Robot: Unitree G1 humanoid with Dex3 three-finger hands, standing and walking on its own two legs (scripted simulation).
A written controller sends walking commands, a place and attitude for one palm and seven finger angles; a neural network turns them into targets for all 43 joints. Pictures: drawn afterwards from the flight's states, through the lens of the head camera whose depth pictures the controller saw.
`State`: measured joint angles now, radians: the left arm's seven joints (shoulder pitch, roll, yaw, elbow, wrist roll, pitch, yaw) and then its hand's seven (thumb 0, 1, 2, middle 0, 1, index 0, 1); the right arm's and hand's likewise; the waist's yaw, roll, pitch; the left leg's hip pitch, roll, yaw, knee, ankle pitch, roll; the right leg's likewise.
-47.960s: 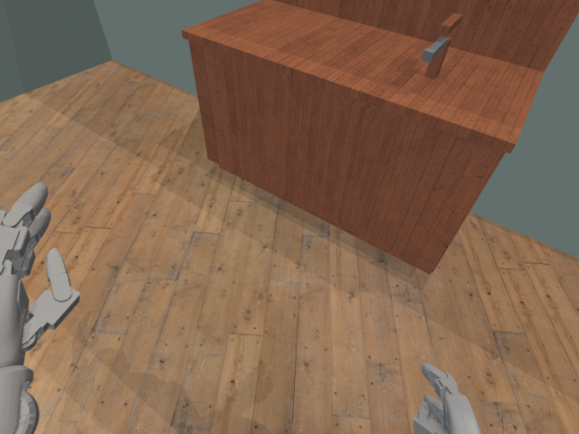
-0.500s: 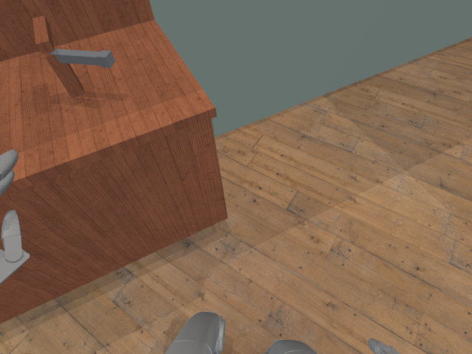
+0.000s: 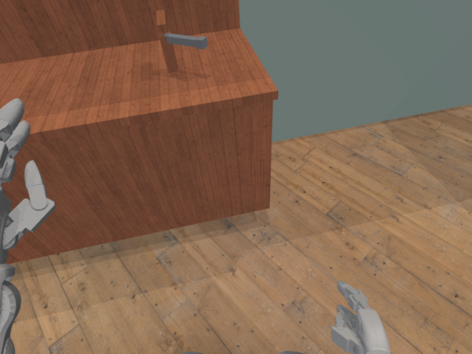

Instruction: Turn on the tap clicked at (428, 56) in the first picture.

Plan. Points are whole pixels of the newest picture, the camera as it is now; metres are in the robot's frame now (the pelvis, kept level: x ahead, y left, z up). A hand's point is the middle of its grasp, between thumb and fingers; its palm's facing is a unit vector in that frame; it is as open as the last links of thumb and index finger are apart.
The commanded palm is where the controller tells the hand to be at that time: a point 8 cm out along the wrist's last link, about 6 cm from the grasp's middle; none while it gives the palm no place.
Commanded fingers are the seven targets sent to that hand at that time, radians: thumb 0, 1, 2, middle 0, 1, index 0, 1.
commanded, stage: bring the hand home and regain balance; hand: left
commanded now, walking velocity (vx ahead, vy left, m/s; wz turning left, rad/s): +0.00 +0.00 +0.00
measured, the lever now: (201, 42) +0.95 +0.16 +0.11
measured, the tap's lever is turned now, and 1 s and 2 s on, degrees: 53 53 53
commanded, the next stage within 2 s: none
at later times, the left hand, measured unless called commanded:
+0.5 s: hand out of the picture +0.07 +0.22 +0.23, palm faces +0.38 -0.81 -0.44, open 7.4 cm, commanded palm -0.03 +0.29 +0.22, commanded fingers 0.00 0.90 0.90 -0.20 -0.30 -0.20 -0.30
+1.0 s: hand out of the picture -0.09 +0.24 +0.21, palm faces +0.41 -0.80 -0.45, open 7.4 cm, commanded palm -0.15 +0.28 +0.22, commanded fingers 0.00 0.90 0.90 -0.20 -0.30 -0.20 -0.30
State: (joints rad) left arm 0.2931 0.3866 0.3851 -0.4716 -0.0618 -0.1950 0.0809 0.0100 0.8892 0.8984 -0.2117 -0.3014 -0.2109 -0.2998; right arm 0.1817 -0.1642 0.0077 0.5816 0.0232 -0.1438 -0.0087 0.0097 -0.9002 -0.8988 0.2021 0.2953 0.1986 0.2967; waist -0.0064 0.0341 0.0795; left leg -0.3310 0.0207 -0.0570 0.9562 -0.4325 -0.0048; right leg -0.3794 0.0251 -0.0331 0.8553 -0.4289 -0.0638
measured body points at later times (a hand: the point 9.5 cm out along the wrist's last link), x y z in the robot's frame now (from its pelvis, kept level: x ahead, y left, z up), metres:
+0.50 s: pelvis -0.17 +0.00 +0.00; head -0.16 -0.02 +0.45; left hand +0.04 +0.27 +0.26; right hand -0.03 -0.25 -0.10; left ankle -0.22 +0.12 -0.64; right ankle -0.13 -0.05 -0.70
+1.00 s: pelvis -0.32 +0.00 +0.02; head -0.32 -0.03 +0.47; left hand -0.12 +0.28 +0.24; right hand -0.13 -0.21 -0.08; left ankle -0.31 +0.14 -0.70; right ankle -0.31 -0.08 -0.66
